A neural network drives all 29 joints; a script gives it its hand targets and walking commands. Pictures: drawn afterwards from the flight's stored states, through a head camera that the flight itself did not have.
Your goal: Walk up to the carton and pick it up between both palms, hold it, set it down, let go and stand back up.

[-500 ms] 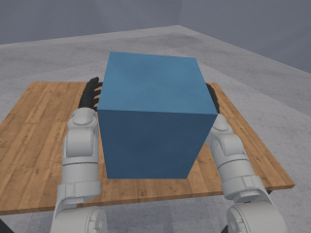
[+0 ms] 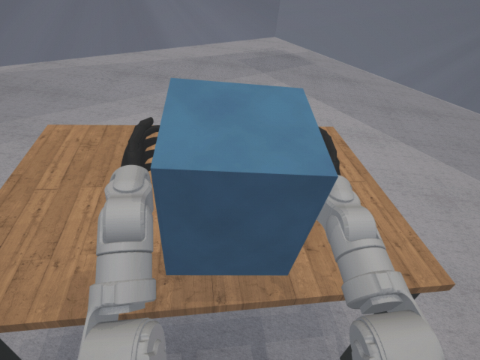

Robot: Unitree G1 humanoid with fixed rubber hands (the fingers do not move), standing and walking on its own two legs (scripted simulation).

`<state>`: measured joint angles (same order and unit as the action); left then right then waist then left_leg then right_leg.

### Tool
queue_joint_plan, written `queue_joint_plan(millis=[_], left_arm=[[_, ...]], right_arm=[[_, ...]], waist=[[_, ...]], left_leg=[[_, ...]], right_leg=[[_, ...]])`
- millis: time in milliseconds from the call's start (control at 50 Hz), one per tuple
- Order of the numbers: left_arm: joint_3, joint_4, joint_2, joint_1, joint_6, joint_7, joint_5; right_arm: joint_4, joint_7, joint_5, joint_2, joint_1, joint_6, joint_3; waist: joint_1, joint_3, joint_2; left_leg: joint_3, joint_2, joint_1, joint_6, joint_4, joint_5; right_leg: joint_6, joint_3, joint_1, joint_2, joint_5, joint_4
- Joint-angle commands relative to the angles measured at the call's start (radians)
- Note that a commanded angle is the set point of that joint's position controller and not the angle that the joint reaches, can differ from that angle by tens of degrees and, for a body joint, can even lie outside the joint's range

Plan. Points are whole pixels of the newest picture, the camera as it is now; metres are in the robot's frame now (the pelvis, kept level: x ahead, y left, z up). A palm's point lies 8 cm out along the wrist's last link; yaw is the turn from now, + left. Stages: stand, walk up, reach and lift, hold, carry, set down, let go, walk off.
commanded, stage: hold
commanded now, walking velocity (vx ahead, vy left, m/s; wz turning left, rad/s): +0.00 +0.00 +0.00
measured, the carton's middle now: (233, 183) +0.36 +0.01 +0.17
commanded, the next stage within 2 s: none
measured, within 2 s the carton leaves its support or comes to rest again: neither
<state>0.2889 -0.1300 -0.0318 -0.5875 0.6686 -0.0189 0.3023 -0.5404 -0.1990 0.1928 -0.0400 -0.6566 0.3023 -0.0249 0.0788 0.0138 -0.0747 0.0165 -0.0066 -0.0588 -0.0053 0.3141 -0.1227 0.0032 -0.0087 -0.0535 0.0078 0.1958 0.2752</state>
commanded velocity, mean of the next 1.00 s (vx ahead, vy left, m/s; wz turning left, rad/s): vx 0.00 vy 0.00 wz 0.00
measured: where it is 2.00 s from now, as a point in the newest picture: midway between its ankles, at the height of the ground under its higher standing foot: outside the picture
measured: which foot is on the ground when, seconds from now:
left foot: down 0.00-1.00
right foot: down 0.00-1.00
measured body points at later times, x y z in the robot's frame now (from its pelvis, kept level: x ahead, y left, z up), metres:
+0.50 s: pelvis +0.00 +0.00 +0.00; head -0.06 +0.03 +0.44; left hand +0.37 +0.16 +0.20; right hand +0.37 -0.14 +0.20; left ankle +0.04 +0.12 -0.75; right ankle -0.02 -0.12 -0.75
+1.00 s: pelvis +0.00 +0.00 +0.00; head -0.06 +0.03 +0.44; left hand +0.37 +0.16 +0.20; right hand +0.37 -0.14 +0.19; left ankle +0.04 +0.12 -0.75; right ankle -0.02 -0.12 -0.75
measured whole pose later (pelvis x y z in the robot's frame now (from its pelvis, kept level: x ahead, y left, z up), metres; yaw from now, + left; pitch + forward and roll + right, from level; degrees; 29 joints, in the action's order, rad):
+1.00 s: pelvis +0.00 +0.00 +0.00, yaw +0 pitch -8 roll +0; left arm 0.29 -0.12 -0.03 -0.58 0.68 -0.02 0.30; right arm -0.53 -0.20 0.20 -0.04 -0.65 0.31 -0.02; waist 0.08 0.01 -0.07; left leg 0.02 -0.01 -0.06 -0.01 0.31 -0.12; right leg 0.00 -0.01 -0.06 0.01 0.20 0.28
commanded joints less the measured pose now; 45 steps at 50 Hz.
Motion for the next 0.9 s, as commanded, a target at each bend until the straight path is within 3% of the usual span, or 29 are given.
queue_joint_plan(millis=[0,280,360,420,620,700,760,880], left_arm=[[-0.526,0.052,-0.577,-0.586,-0.042,-0.130,-0.128],[-0.548,0.099,-0.572,-0.577,-0.040,-0.133,-0.139],[-0.531,0.083,-0.571,-0.586,-0.037,-0.135,-0.134],[-0.555,0.097,-0.582,-0.592,-0.042,-0.127,-0.146],[-0.514,0.056,-0.566,-0.584,-0.036,-0.137,-0.125],[-0.535,0.078,-0.579,-0.592,-0.041,-0.131,-0.137],[-0.521,0.061,-0.570,-0.589,-0.038,-0.132,-0.123],[-0.536,0.081,-0.575,-0.604,-0.041,-0.130,-0.135]], right_arm=[[0.295,0.074,0.059,0.586,-0.761,-0.054,0.375],[0.338,0.064,0.077,0.592,-0.744,-0.050,0.401],[0.337,0.068,0.071,0.596,-0.761,-0.047,0.394],[0.341,0.067,0.078,0.597,-0.762,-0.048,0.400],[0.288,0.070,0.064,0.582,-0.747,-0.039,0.373],[0.323,0.070,0.075,0.595,-0.762,-0.048,0.391],[0.292,0.073,0.063,0.588,-0.749,-0.045,0.377],[0.313,0.072,0.065,0.593,-0.763,-0.047,0.381]], waist=[[0.012,0.284,0.086],[0.017,0.303,0.092],[0.001,0.297,0.086],[0.012,0.315,0.101],[0.009,0.268,0.084],[0.009,0.310,0.088],[0.005,0.265,0.093],[0.010,0.292,0.092]], left_leg=[[-0.031,0.031,0.226,-0.011,0.001,0.164],[-0.028,0.038,0.231,-0.017,0.014,0.200],[-0.034,0.037,0.211,-0.008,-0.002,0.151],[-0.027,0.035,0.229,-0.016,0.013,0.190],[-0.032,0.033,0.215,-0.009,-0.008,0.144],[-0.030,0.034,0.233,-0.013,0.009,0.190],[-0.034,0.034,0.213,-0.010,-0.008,0.138],[-0.032,0.034,0.221,-0.010,-0.001,0.152]], right_leg=[[0.054,-0.056,0.105,0.039,-0.183,-0.054],[0.061,-0.054,0.083,0.037,-0.239,-0.044],[0.058,-0.053,0.094,0.036,-0.190,-0.050],[0.057,-0.053,0.094,0.040,-0.220,-0.043],[0.055,-0.054,0.101,0.037,-0.172,-0.055],[0.055,-0.052,0.093,0.041,-0.212,-0.047],[0.053,-0.053,0.111,0.036,-0.155,-0.056],[0.055,-0.054,0.111,0.037,-0.170,-0.052]])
